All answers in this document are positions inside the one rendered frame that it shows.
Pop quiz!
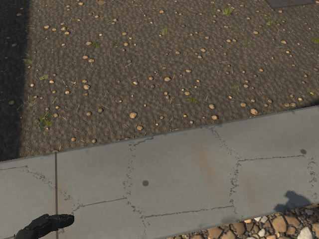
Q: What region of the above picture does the left robot hand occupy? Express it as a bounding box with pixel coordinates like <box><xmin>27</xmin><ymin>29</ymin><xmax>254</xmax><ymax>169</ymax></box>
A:
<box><xmin>14</xmin><ymin>214</ymin><xmax>75</xmax><ymax>239</ymax></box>

